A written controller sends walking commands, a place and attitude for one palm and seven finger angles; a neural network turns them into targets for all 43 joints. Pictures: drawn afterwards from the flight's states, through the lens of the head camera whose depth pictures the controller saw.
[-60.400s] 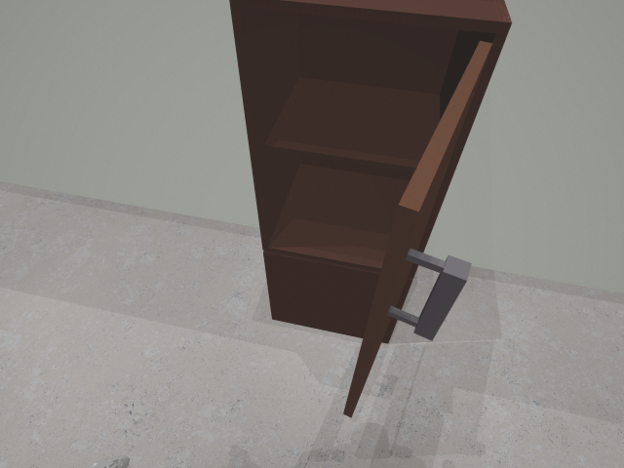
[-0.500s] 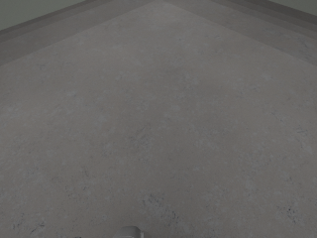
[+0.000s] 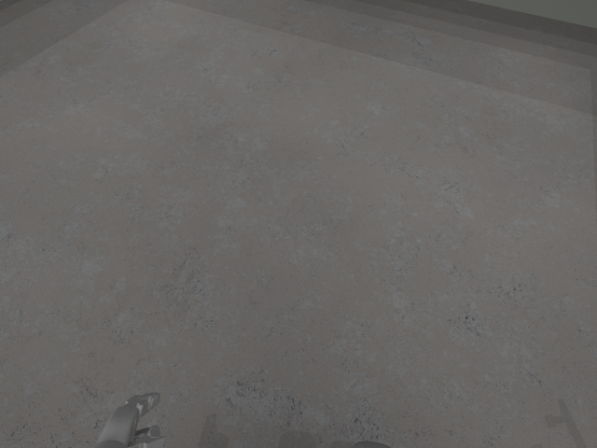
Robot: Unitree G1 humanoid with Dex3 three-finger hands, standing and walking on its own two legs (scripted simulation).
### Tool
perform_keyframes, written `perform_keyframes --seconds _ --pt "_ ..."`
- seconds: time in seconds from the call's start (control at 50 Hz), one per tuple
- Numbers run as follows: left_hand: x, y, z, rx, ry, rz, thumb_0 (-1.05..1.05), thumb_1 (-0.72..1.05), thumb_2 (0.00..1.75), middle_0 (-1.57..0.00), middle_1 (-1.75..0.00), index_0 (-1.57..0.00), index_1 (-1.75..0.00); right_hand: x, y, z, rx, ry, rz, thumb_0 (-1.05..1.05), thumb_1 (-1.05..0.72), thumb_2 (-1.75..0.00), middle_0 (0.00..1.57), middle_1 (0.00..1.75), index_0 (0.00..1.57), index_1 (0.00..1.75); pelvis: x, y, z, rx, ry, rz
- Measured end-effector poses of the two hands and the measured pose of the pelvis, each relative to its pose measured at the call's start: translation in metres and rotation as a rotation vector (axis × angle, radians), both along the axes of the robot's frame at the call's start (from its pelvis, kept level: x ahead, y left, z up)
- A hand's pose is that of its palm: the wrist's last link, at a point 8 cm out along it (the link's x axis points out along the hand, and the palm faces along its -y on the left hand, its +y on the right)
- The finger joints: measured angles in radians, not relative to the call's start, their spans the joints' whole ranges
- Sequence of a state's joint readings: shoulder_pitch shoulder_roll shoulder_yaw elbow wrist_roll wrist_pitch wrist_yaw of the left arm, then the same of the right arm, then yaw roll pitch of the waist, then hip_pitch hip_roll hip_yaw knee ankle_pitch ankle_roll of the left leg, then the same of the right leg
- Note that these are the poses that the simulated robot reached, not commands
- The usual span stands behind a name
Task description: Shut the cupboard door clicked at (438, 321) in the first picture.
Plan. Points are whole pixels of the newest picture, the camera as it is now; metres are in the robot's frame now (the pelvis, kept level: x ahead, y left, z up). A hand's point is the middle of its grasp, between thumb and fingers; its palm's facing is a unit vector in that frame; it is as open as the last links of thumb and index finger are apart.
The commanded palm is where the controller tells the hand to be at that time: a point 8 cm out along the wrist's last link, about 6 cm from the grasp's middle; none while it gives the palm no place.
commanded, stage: turn to face it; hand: left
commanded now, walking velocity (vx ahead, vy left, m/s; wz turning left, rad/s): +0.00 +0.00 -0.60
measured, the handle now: out of the picture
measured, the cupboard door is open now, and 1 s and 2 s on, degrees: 32 32 32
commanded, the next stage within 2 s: none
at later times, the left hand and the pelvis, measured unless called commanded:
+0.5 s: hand (174, 421) +0.17 +0.20 -0.18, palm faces -0.26 -0.95 -0.18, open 7.4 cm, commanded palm none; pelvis +0.04 +0.03 +0.00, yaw -17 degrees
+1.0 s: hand (238, 372) +0.24 +0.11 -0.16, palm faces -0.57 -0.79 -0.23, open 7.4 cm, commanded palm none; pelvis +0.05 +0.00 +0.00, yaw -35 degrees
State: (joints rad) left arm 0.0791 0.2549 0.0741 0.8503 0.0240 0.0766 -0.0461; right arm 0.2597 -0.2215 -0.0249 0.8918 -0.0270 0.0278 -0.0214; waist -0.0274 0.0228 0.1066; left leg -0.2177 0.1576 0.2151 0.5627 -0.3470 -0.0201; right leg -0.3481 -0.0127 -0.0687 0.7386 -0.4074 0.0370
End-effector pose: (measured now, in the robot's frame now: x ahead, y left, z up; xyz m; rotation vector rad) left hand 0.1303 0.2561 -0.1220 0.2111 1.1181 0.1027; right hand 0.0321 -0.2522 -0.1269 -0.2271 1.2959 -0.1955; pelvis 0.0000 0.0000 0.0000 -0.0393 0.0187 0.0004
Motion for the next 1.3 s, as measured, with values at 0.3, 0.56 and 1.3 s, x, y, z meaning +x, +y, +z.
perform_keyframes --seconds 0.3,0.56,1.3 --pt "0.013 -0.032 -0.010 0.007 0.086 -0.142 0.00 0.90 0.89 -0.20 -0.30 -0.20 -0.30 0.021 -0.021 0.003 -0.015 -0.088 -0.154 0.01 -0.91 -0.90 0.19 0.30 0.20 0.30 0.019 -0.001 -0.001 0.032 0.009 -0.171" --pt "0.066 -0.008 -0.019 -0.020 0.120 -0.253 0.01 0.91 0.90 -0.20 -0.30 -0.20 -0.30 0.007 0.019 0.023 -0.061 -0.118 -0.247 0.00 -0.91 -0.90 0.20 0.30 0.21 0.30 0.040 0.027 0.004 -0.013 -0.001 -0.340" --pt "0.196 -0.126 -0.016 0.000 0.107 -0.724 0.01 0.91 0.90 -0.20 -0.30 -0.20 -0.30 -0.081 0.045 0.019 -0.065 -0.064 -0.738 0.00 -0.91 -0.90 0.20 0.30 0.21 0.30 0.084 0.011 0.004 -0.005 0.004 -0.796"
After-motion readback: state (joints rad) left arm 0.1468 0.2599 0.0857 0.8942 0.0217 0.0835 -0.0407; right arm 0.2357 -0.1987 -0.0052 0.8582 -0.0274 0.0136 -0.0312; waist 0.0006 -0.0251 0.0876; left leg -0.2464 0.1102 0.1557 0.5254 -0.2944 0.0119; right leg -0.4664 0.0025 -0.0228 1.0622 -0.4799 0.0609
